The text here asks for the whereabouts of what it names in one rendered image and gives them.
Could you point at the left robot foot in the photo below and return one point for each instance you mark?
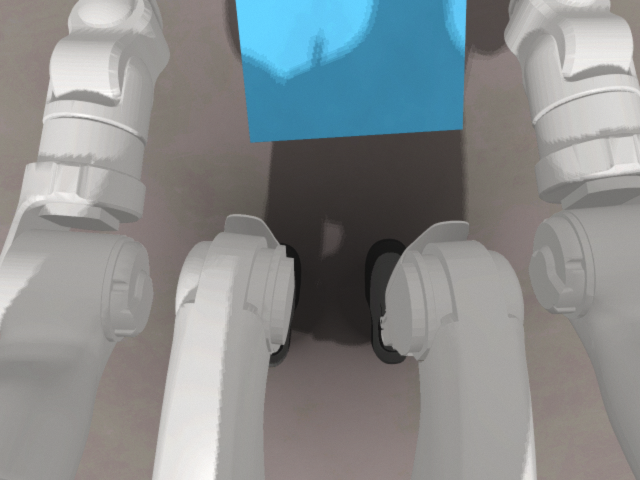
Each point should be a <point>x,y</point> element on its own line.
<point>277,357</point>

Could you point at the right robot forearm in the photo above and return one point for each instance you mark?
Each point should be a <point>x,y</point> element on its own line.
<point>584,99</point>

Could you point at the right robot upper arm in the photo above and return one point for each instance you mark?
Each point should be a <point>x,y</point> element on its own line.
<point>586,266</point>

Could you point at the left robot upper arm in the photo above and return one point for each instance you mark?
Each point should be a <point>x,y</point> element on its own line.
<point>66,299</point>

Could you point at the carton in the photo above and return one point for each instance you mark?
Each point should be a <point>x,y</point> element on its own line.
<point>339,68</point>

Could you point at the left robot forearm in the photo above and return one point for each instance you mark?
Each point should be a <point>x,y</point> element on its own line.
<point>96,121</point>

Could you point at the left robot shin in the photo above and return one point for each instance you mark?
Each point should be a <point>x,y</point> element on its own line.
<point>192,267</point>

